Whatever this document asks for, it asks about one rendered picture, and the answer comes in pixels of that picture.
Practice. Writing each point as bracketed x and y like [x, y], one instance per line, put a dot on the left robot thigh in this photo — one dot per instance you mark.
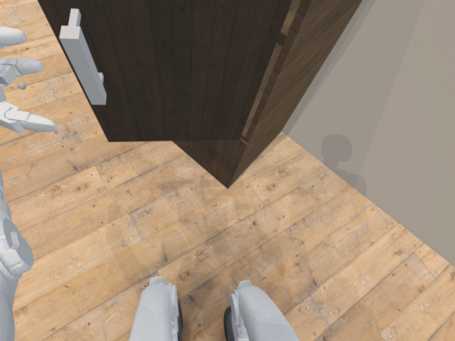
[157, 307]

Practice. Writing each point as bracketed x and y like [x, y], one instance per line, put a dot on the handle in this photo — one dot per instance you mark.
[76, 47]

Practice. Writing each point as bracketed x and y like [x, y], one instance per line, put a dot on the cupboard door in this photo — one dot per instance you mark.
[175, 70]

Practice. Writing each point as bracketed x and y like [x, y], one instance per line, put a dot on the robot thigh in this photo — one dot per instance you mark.
[254, 309]
[157, 307]

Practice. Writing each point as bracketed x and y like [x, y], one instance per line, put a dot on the robot left upper arm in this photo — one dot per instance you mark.
[16, 258]

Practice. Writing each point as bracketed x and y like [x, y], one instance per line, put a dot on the right robot thigh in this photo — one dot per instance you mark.
[254, 309]

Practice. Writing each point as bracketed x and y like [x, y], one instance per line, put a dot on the left robot hand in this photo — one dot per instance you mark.
[11, 117]

